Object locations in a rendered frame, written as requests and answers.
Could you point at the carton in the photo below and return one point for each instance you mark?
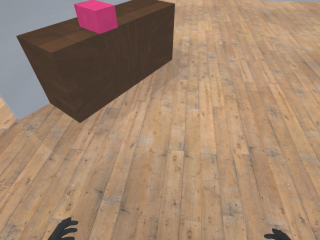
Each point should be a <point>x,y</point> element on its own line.
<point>96,16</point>

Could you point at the right robot hand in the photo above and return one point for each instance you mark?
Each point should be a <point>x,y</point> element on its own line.
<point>278,235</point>

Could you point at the pedestal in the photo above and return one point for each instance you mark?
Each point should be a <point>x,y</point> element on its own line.
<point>82,71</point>

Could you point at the left robot hand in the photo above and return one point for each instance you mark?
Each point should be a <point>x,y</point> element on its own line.
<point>61,231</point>

